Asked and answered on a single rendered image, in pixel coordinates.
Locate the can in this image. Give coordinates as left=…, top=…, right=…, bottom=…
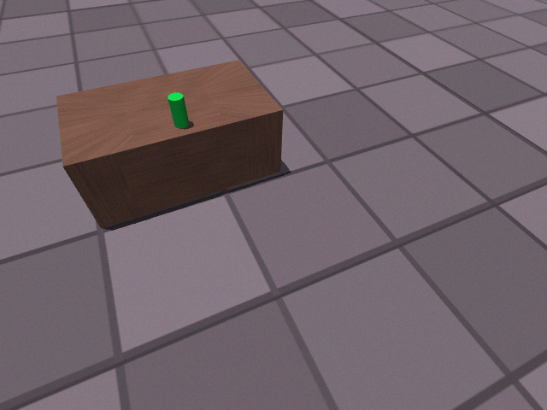
left=168, top=92, right=189, bottom=129

